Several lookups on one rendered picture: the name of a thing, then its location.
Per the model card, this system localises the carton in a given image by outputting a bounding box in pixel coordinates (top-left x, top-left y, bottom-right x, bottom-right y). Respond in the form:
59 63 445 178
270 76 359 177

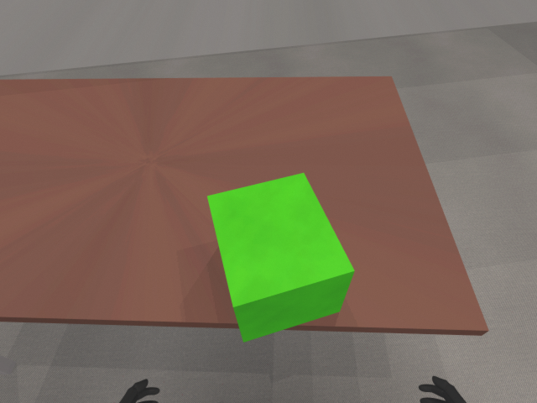
207 173 355 342

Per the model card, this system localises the robot right hand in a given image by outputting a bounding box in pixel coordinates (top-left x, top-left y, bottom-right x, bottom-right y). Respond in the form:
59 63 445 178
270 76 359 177
419 376 466 403

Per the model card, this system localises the table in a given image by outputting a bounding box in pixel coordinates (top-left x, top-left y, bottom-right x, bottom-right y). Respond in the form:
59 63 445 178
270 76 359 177
0 76 489 374

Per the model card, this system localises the robot left hand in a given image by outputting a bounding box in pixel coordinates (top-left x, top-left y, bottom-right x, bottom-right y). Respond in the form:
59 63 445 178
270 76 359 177
119 379 159 403

